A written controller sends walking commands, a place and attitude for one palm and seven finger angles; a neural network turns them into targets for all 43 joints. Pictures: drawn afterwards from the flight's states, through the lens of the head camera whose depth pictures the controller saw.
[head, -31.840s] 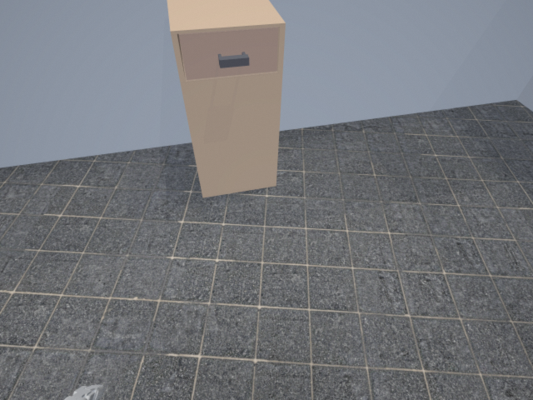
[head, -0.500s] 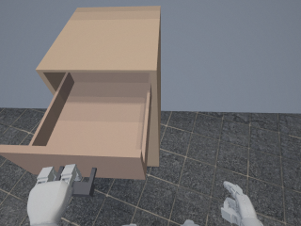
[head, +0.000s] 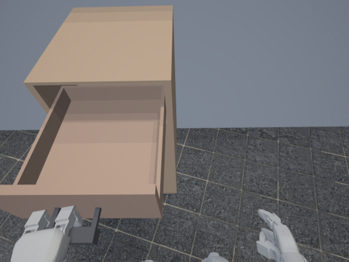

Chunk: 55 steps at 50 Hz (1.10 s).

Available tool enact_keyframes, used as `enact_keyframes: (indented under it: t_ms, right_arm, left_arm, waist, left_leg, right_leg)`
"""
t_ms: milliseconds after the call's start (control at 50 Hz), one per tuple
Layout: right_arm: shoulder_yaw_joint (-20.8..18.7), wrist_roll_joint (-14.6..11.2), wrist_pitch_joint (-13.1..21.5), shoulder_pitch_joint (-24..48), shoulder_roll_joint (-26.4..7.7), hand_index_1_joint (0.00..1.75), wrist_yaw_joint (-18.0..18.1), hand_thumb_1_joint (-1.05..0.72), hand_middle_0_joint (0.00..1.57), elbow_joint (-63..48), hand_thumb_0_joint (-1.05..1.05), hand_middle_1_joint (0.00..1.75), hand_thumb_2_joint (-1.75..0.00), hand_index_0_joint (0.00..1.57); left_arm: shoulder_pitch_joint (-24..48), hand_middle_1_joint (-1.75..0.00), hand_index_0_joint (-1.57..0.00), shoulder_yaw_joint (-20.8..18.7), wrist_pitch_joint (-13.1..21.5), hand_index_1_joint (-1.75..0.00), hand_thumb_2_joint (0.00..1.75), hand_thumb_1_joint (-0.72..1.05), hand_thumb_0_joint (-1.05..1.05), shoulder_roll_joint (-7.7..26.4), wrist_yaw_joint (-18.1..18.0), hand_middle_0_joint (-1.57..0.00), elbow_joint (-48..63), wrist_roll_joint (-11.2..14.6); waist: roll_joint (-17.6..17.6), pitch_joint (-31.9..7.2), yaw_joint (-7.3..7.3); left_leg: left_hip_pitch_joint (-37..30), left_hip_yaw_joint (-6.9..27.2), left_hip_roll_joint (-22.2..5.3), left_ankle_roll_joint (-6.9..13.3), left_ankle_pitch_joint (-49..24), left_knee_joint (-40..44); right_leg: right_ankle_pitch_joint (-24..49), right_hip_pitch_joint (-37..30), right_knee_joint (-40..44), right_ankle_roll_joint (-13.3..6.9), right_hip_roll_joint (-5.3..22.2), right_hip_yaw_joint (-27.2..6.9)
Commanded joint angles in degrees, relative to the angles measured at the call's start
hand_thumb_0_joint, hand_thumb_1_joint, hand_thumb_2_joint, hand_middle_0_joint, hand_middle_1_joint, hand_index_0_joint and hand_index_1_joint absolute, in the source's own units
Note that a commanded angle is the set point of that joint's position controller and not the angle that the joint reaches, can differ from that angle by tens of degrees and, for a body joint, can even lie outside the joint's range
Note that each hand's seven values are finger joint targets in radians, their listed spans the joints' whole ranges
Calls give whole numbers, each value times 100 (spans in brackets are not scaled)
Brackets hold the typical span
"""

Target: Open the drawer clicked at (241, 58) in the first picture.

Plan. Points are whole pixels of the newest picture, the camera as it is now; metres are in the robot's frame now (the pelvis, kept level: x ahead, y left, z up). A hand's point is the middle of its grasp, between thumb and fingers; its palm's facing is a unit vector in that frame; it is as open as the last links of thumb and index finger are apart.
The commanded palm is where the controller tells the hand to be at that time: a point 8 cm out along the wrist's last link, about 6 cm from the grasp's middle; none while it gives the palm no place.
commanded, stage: pull the drawer open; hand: left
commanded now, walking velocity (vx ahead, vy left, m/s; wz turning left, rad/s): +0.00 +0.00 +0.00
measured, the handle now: (74, 223) +0.19 +0.23 +0.02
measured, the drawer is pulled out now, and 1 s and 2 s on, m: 0.30 0.30 0.29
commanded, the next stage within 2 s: open the thumb to release the handle in 0.02 s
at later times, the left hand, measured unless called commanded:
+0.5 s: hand (51, 252) +0.14 +0.26 +0.00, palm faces -0.04 -0.05 -1.00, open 9.7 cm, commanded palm +0.12 +0.26 +0.05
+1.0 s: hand (51, 249) +0.15 +0.26 +0.00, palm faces -0.01 -0.05 -1.00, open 13.5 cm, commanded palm +0.14 +0.26 +0.05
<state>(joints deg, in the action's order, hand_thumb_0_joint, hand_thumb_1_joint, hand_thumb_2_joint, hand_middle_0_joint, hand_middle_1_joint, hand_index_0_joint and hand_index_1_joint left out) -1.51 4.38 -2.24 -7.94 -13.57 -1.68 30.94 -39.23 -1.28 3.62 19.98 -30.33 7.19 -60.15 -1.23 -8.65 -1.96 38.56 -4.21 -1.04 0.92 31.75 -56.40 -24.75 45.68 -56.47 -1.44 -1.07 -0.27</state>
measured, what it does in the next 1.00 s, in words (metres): stands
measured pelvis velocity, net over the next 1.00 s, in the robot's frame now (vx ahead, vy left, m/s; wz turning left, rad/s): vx -0.02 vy -0.01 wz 0.05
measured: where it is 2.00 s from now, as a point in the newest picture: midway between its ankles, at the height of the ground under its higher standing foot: outside the picture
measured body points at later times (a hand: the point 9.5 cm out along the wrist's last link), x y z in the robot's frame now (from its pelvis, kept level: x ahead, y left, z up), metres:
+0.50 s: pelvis -0.01 +0.00 +0.00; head +0.05 -0.02 +0.45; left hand +0.14 +0.26 +0.05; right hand +0.20 -0.22 -0.10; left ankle -0.04 +0.11 -0.68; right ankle +0.03 -0.11 -0.68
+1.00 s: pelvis -0.02 -0.01 +0.00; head +0.04 -0.03 +0.45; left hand +0.14 +0.26 +0.05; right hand +0.19 -0.23 -0.10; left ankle -0.04 +0.11 -0.68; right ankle +0.03 -0.11 -0.68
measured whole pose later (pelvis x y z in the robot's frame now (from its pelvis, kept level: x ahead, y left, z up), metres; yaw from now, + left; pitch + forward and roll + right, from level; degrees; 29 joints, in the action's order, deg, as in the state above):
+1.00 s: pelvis -0.02 -0.01 +0.00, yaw +3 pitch +12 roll +0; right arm -1.5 3.7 -1.4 -7.7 -13.6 2.6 34.3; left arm -26.7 -1.3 4.5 21.1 -30.1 -1.4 -60.8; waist -2.2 -6.7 -3.9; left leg 38.8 -1.3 0.2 0.6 28.8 -55.1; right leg -22.7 44.2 -54.3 -1.8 0.3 2.4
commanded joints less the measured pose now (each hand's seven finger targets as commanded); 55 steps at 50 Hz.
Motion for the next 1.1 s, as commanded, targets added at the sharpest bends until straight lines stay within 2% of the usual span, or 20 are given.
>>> enact_keyframes:
  t_ms: [0,60,80,100,120,140,160,260,320,340,400,440,500,540,680,700,760,920,960,1080]
  right_arm:
    - [-195,-18,246,514,-567,30,1,-90,20,-937,0,30,-90,20]
    - [-196,-31,236,498,-561,30,-17,-90,20,-943,0,30,-90,20]
    - [-203,-12,240,477,-583,30,-33,-90,20,-963,0,30,-90,20]
    - [-253,-37,150,460,-720,30,89,-90,20,-686,0,30,-90,20]
    - [-236,55,168,465,-645,30,144,-90,20,-759,0,30,-90,20]
    - [-250,31,184,447,-658,30,164,-90,20,-787,0,30,-90,20]
    - [-254,13,194,371,-610,30,144,-90,20,-768,0,30,-90,20]
    - [-268,-72,191,413,-647,30,257,-90,20,-737,0,30,-90,20]
    - [-212,-107,222,505,-636,30,331,-90,20,-708,0,30,-90,20]
    - [-177,-113,224,527,-650,30,371,-90,20,-716,0,30,-90,20]
    - [-130,-110,241,566,-604,30,423,-90,20,-649,0,30,-90,20]
    - [-130,-90,240,555,-623,30,457,-90,20,-625,0,30,-90,20]
    - [-169,-75,288,522,-581,30,441,-90,20,-604,0,30,-90,20]
    - [-174,-83,284,531,-599,30,440,-90,20,-594,0,30,-90,20]
    - [-213,-84,289,540,-611,30,454,-90,20,-563,0,30,-90,20]
    - [-207,-56,318,578,-589,30,407,-90,20,-669,0,30,-90,20]
    - [-209,-66,319,545,-623,30,417,-90,20,-613,0,30,-90,20]
    - [-198,-101,346,533,-611,30,495,-90,20,-538,0,30,-90,20]
    - [-188,-106,356,542,-614,30,520,-90,20,-496,0,30,-90,20]
    - [-165,-144,392,546,-588,30,582,-90,20,-518,0,30,-90,20]
  left_arm:
    - [-1413,-135,-40,-452,178,-135,90,90,0,697,-396,-40,1241,-62]
    - [-1474,-135,-40,-493,150,-135,90,90,0,716,-406,-40,1218,-61]
    - [-1403,-135,-40,-331,146,-135,90,90,0,609,-382,-40,1320,-55]
    - [358,-135,-40,-1211,203,-135,90,90,0,1517,-558,-40,1111,-247]
    - [84,-134,-40,-1104,213,-134,87,83,0,1180,-640,-40,914,-302]
    - [76,-134,-39,-1150,203,-134,84,76,0,1261,-697,-39,993,-310]
    - [-86,-133,-38,-1008,138,-133,81,69,0,1063,-711,-38,817,-266]
    - [289,-129,-36,-572,-132,-129,66,34,0,773,-523,-36,779,20]
    - [469,-127,-35,-429,-198,-127,57,13,0,804,-312,-35,650,19]
    - [492,-126,-34,-583,-192,-126,54,6,0,967,-274,-34,613,28]
    - [581,-124,-32,-654,-107,-124,45,-15,0,1046,-184,-32,393,-38]
    - [868,-122,-32,-810,-28,-122,39,-29,0,1195,-168,-32,412,-62]
    - [839,-120,-30,-654,92,-120,30,-50,0,1006,-155,-30,397,-48]
    - [849,-120,-30,-741,106,-120,30,-50,0,1065,-137,-30,261,8]
    - [969,-120,-30,-842,186,-120,30,-50,0,1124,-167,-30,200,4]
    - [947,-120,-30,-333,176,-120,30,-50,0,706,-123,-30,538,63]
    - [1109,-120,-30,-613,138,-120,30,-50,0,1027,-148,-30,404,13]
    - [1743,-120,-30,-520,65,-120,30,-50,0,973,-129,-30,92,-44]
    - [2061,-120,-30,-530,45,-120,30,-50,0,1047,-126,-30,109,-64]
    - [2098,-120,-30,-622,-51,-120,30,-50,0,1217,-57,-30,406,44]
  waist:
    - [-229,-1002,-391]
    - [-144,-1007,-378]
    - [-150,-1021,-328]
    - [-32,-833,-79]
    - [-187,-916,-246]
    - [-308,-991,-260]
    - [-442,-1147,-250]
    - [72,-1245,-101]
    - [335,-958,-81]
    - [270,-889,-116]
    - [222,-659,-168]
    - [97,-708,-161]
    - [-104,-820,-163]
    - [82,-767,-122]
    - [92,-823,-157]
    - [-75,-927,-111]
    - [87,-845,-85]
    - [191,-725,2]
    - [50,-829,25]
    - [-90,-1077,-80]
  left_leg:
    - [-634,501,180,-104,-3012,611]
    - [-634,534,143,-127,-3207,570]
    - [-656,536,149,-128,-3194,533]
    - [-428,590,168,-180,-2713,427]
    - [-418,541,209,-151,-2472,469]
    - [-517,547,220,-179,-2555,477]
    - [-677,526,203,-222,-2683,473]
    - [-662,510,177,-103,-2545,628]
    - [-494,468,213,-27,-2011,766]
    - [-459,465,223,-18,-1928,827]
    - [-348,417,275,3,-1562,912]
    - [-373,411,279,13,-1491,925]
    - [-507,390,296,6,-1587,910]
    - [-445,406,280,18,-1572,902]
    - [-337,384,305,15,-1474,893]
    - [-460,387,302,23,-1522,925]
    - [-413,401,283,28,-1467,919]
    - [-309,403,281,36,-1151,934]
    - [-413,407,268,32,-1146,978]
    - [-748,403,274,24,-1348,1181]
  right_leg:
    - [1944,-922,575,-215,-125,-118]
    - [1982,-874,510,-198,-136,-45]
    - [1980,-808,511,-202,-133,-65]
    - [1784,-429,451,-196,-126,-145]
    - [1638,-545,427,-206,-115,-69]
    - [1612,-490,461,-237,-127,-150]
    - [1552,-503,447,-229,-103,-63]
    - [1704,-918,648,-113,-58,144]
    - [1561,-1056,866,-94,-36,114]
    - [1537,-1101,922,-111,-33,52]
    - [1303,-1161,1042,-113,-8,8]
    - [1217,-1163,1088,-135,-5,-69]
    - [1254,-1143,1074,-142,-1,-33]
    - [1295,-1156,1122,-128,3,-50]
    - [1284,-1197,1102,-126,22,-82]
    - [1261,-1223,1116,-122,43,-22]
    - [1197,-1154,1151,-112,42,-42]
    - [834,-1043,1221,-85,61,16]
    - [777,-1022,1240,-89,62,9]
    - [930,-1401,1377,-100,62,42]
